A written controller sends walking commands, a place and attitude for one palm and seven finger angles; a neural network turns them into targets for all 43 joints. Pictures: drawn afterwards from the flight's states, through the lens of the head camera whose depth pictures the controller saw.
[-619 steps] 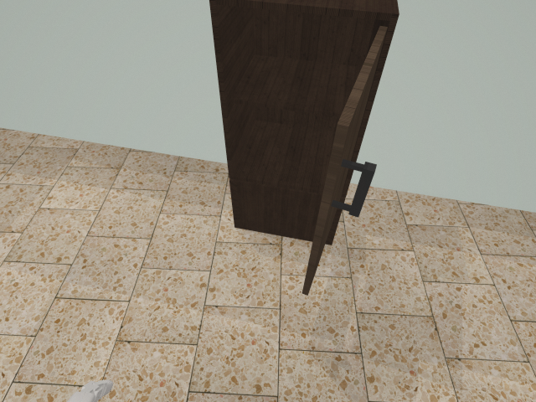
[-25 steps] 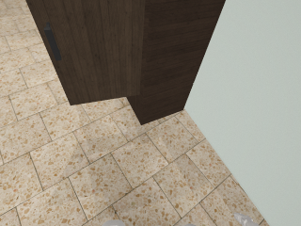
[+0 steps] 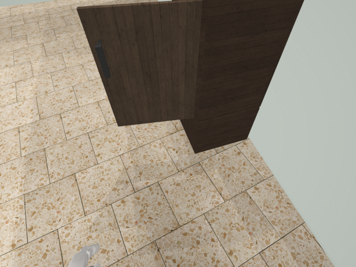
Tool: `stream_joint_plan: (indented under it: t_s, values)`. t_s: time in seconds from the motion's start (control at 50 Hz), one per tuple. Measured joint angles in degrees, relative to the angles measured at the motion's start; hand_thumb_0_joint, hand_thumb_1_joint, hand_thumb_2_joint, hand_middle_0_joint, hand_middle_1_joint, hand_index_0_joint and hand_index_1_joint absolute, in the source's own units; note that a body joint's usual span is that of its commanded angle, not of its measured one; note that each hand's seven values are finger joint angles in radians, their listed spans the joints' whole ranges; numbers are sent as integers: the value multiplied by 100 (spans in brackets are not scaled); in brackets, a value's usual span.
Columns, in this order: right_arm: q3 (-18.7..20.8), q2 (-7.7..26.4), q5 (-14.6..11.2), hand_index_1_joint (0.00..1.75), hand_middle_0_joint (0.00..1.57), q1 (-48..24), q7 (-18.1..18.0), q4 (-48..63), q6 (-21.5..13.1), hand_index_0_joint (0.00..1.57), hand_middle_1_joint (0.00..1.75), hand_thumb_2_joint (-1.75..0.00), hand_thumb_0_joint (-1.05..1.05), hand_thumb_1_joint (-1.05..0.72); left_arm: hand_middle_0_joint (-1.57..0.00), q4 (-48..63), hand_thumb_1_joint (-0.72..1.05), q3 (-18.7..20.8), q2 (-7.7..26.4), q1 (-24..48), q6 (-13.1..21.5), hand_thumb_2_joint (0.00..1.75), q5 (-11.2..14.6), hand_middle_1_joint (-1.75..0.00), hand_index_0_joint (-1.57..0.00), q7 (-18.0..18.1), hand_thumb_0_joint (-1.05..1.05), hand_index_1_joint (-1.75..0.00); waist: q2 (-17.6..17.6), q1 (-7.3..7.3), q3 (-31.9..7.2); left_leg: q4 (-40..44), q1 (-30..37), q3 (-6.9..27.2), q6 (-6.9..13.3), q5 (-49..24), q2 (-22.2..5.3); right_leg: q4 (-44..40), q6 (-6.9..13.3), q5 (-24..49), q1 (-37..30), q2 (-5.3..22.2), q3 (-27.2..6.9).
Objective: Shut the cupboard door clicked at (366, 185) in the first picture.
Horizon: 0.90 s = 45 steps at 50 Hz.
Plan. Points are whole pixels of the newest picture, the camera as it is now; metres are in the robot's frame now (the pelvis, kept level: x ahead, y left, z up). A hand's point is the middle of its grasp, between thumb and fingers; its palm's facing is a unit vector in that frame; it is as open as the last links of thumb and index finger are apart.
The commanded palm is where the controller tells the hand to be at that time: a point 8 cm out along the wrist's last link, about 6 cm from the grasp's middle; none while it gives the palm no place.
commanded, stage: turn to face it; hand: left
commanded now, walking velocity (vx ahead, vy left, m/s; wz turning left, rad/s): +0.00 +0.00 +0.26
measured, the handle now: (103, 59) +0.80 +0.30 +0.01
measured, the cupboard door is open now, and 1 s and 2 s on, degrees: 80 80 80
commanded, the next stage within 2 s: take the last steps up to it in 0.06 s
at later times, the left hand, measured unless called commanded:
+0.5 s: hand out of the picture -0.09 +0.20 -0.18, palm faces +0.22 -0.95 -0.21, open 7.4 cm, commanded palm none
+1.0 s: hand (119, 241) +0.21 +0.17 -0.17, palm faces +0.12 -0.97 -0.23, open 7.4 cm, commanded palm none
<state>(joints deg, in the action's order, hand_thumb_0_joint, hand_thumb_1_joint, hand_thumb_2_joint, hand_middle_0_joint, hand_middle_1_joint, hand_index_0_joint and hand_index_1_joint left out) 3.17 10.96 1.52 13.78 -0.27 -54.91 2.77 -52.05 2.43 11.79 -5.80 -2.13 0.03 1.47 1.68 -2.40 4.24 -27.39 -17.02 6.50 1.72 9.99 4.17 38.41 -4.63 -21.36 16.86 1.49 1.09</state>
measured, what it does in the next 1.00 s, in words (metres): walks ahead: right foot, then left foot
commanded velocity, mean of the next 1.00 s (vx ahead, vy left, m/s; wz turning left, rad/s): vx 0.26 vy -0.02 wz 0.03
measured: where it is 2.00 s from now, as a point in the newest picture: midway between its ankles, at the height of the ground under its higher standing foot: (179, 247)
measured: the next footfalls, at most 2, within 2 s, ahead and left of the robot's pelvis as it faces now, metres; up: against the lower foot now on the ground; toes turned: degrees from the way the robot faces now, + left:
right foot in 0.04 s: +0.03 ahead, -0.13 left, +0.00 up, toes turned -1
left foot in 0.46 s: -0.02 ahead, +0.15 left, +0.00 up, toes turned +11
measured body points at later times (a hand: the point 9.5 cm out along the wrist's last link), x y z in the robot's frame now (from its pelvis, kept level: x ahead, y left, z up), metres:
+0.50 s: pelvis -0.01 +0.02 -0.01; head +0.00 +0.03 +0.44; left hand -0.10 +0.25 -0.16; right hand +0.09 -0.22 -0.15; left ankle -0.06 +0.14 -0.74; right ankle -0.01 -0.12 -0.73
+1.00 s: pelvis +0.14 -0.02 -0.01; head +0.17 -0.05 +0.43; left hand +0.20 +0.22 -0.15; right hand +0.12 -0.25 -0.18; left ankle +0.03 +0.12 -0.64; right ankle +0.23 -0.09 -0.74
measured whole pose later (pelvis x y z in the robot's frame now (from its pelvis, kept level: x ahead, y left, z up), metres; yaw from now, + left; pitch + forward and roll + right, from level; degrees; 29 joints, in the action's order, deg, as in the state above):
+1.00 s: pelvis +0.14 -0.02 -0.01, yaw +5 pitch -3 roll +1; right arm 3.4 10.5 1.1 19.3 -0.5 -64.5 -0.1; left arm -58.5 2.6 9.1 -9.2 3.6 -0.6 -0.4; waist 2.2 -1.0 5.9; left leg -70.3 -19.3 -1.7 0.7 22.6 -4.4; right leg 35.0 4.8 -12.3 20.0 1.9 9.4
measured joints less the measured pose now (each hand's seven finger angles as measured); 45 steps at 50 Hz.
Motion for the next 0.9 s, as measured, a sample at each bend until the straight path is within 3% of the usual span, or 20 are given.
stream_joint_plan:
  t_s: [0.02, 0.04, 0.1, 0.16, 0.22, 0.32, 0.38, 0.44, 0.46, 0.54, 0.6, 0.68, 0.76, 0.84, 0.88, 0.9]
  values:
    - [16, 14, -17, 30, 20, 41, 3, -27, 12, 20, 30, -89, 1, -90, -20, 23, 90, -17, -21, -24, 46, 90, 2, -30, -20, 2, 1, -30, -5, 10, -36, -106, -76, 25, -49, 31, 36, -495, 32, 303, -222, -2, 21]
    - [35, 37, -46, 30, 20, 74, 11, -54, 22, 20, 30, -89, 1, -90, -20, 33, 90, -29, -46, -62, 105, 90, -17, -30, -20, 11, 1, -30, 3, 38, -75, -285, -185, 38, -102, 100, 59, -851, 187, 370, -383, 0, 50]
    - [133, 150, -52, 30, 20, 38, 8, -134, 128, 20, 30, -89, 1, -90, -20, -12, 90, -99, -198, -193, 152, 90, -76, -30, -20, 16, 1, -30, 132, 39, -43, -1763, -674, -46, -259, 1347, 74, -771, 516, 416, -403, -8, 188]
    - [207, 240, -22, 30, 20, 26, 39, -171, 205, 20, 30, -89, 1, -91, -20, -89, 90, -116, -285, -386, 113, 90, -80, -30, -20, 23, 1, -30, 119, 39, -74, -3218, -1056, -257, -366, 1387, -24, -918, 553, 527, -518, 101, 301]
    - [231, 299, -7, 30, 19, 33, 57, -205, 195, 20, 30, -89, 1, -91, -20, -201, 90, -112, -317, -543, 130, 90, -93, -30, -20, 9, 1, -30, 82, 54, -91, -3731, -1076, -362, -462, 1115, -247, -1029, 538, 595, -583, 186, 416]
    - [210, 315, 35, 30, 19, 62, 121, -312, 170, 19, 30, -89, 1, -91, -20, -377, 91, -62, -271, -893, 265, 90, -143, -30, -20, -25, 1, -30, -39, 253, -193, -2905, -567, -602, -508, 1136, -622, -1222, 491, 672, -633, 314, 559]
    - [160, 274, 21, 30, 19, -15, 137, -326, 76, 19, 30, -90, 1, -91, -20, -524, 91, -39, -192, -1147, 323, 90, -186, -30, -20, -68, 1, -30, -154, 423, -216, -1830, -116, -777, -437, 1442, -687, -1283, 425, 697, -623, 406, 576]
    - [73, 215, -9, 30, 19, -89, 106, -288, -133, 19, 30, -90, 1, -91, -20, -745, 91, -4, -106, -1422, 296, 90, -153, -30, -20, -102, 1, -30, -228, 537, -247, -446, 500, -955, -350, 1097, -647, -1085, 295, 577, -547, 471, 575]
    - [44, 223, -19, 30, 19, -81, 88, -252, -231, 19, 30, -90, 1, -91, -20, -815, 91, 1, -96, -1534, 267, 90, -122, -30, -20, -113, 1, -30, -164, 539, -297, 3, 704, -926, -290, 957, -676, -872, 260, 448, -451, 434, 595]
    - [-70, -81, 23, 30, 19, -50, 25, -258, -397, 20, 30, -89, 0, -91, -20, -1171, 91, 58, 53, -1710, 43, 90, -127, -30, -20, -156, 1, -30, -361, 500, -312, -42, 941, -1063, -190, 902, -604, 858, 322, -431, 198, 385, 371]
    - [-108, -196, 24, 30, 20, 190, -70, -322, -465, 20, 30, -89, 0, -92, -20, -1242, 91, 78, 73, -1608, 22, 90, -144, -29, -19, -228, 1, -30, -303, 372, -326, 369, 1300, -1024, -195, 825, -614, 1736, 317, -95, 717, 354, 391]
    - [-151, -236, -2, 30, 20, 502, -95, -555, -507, 20, 30, -89, 0, -93, -19, -1067, 91, 83, 48, -1257, 119, 90, -124, -29, -19, -287, 1, -30, -267, 340, -207, 828, 1716, -1032, -202, 741, -567, 1869, 249, 421, 1252, 443, 365]
    - [-136, -259, 8, 30, 20, 761, -102, -774, -496, 20, 30, -89, 0, -92, -19, -871, 91, 76, -27, -828, 153, 90, -95, -29, -19, -311, 1, -30, -216, 260, -72, 959, 2017, -1105, -292, 894, -564, 1105, 254, 716, 1417, 492, 429]
    - [-97, -217, 29, 30, 20, 951, -97, -955, -456, 20, 30, -89, 1, -91, -19, -707, 91, 77, -89, -476, 252, 90, -82, -29, -19, -335, 1, -30, -92, 109, 32, 622, 2186, -1182, -476, 1363, -699, 77, 405, 833, 1087, 359, 563]
    - [-77, -201, -2, 30, 20, 1045, -75, -1042, -429, 20, 30, -89, 1, -91, -19, -628, 91, 83, -80, -371, 428, 90, -109, -29, -19, -331, 1, -30, -41, 118, 62, -252, 1963, -1190, -469, 1806, -845, -258, 627, 1267, 822, 237, 643]
    - [-66, -183, -34, 30, 20, 1002, -61, -1079, -389, 20, 30, -89, 1, -91, -19, -610, 91, 91, -98, -306, 524, 90, -116, -29, -19, -308, 1, -30, -5, 129, 115, -1192, 1609, -1073, -373, 1967, -884, -38, 771, 1244, 859, 197, 682]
